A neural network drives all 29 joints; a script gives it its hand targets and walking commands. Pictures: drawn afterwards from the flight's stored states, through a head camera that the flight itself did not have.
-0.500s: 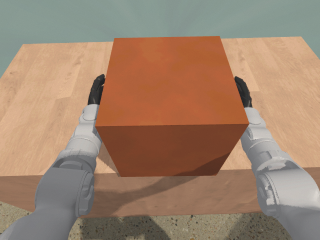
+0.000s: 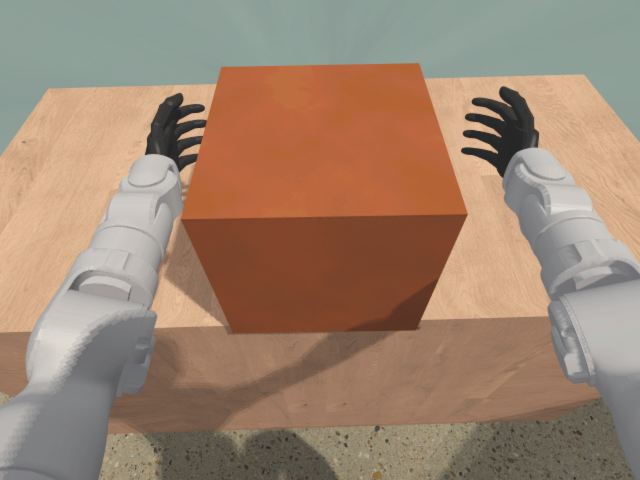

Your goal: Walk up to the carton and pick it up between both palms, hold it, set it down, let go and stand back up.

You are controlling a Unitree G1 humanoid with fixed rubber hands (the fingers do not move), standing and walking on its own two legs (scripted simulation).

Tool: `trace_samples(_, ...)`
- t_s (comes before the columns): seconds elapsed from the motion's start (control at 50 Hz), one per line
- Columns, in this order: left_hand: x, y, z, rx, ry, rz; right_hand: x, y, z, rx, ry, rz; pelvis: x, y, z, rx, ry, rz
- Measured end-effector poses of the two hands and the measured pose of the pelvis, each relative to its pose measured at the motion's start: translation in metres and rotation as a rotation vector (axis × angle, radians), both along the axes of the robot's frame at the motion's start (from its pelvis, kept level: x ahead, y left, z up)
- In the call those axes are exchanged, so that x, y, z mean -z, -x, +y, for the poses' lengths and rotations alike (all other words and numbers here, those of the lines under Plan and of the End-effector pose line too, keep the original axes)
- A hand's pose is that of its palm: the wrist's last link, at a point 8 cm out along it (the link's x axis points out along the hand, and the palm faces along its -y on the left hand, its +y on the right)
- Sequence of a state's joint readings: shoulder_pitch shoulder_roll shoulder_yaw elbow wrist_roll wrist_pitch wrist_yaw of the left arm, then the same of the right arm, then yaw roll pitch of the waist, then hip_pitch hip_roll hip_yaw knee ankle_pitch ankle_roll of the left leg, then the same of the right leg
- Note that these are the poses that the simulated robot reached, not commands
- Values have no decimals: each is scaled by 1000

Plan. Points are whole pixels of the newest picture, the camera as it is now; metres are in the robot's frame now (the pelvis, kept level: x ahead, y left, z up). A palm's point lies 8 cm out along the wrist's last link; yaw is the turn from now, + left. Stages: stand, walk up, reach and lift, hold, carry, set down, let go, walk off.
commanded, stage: set down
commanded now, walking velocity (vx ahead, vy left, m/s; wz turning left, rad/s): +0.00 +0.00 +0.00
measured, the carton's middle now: (322, 203) +0.45 -0.01 +0.07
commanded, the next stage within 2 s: none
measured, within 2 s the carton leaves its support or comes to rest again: neither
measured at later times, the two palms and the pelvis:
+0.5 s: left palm (118, 110) +0.47 +0.21 +0.22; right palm (535, 110) +0.45 -0.25 +0.21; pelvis +0.02 +0.01 +0.01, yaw +0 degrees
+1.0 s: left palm (112, 178) +0.41 +0.22 +0.18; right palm (550, 180) +0.38 -0.25 +0.17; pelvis +0.00 +0.00 +0.01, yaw -1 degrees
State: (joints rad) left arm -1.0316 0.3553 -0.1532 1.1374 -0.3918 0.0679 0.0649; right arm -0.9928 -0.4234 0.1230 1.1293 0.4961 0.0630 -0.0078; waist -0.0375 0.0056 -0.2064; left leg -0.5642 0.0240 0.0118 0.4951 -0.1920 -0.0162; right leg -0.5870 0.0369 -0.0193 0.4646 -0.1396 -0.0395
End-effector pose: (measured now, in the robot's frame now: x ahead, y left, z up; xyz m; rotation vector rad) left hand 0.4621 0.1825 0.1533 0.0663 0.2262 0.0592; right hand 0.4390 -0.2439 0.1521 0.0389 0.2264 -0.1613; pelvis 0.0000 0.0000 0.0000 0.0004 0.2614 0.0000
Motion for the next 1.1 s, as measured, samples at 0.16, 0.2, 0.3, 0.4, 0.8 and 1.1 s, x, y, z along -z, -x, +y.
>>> trace_samples(0.16, -51, -10, 5, -1, 38, -4, -51, 0, -7, 25, 14, -10, -6, 0, 0, 15, -4, -44)
trace_samples(0.2, -59, -10, 11, -8, 37, 3, -60, 1, -7, 30, 15, -1, -8, -2, 0, 15, -3, -59)
trace_samples(0.3, -65, -9, 26, -26, 17, 28, -68, 0, -7, 29, 4, 23, -10, -7, 3, 13, 1, -86)
trace_samples(0.4, -63, -9, 34, -26, -9, 48, -62, -4, -5, 13, -18, 31, -12, -14, 7, 5, 5, -95)
trace_samples(0.8, -59, 23, 35, 2, 14, 43, -44, 36, -25, 4, 13, 19, -16, -14, 6, 12, 7, -204)
trace_samples(1.1, -22, 61, 43, -21, 46, 60, -9, 64, -2, -36, -24, 24, -14, -4, 6, 13, 2, -218)
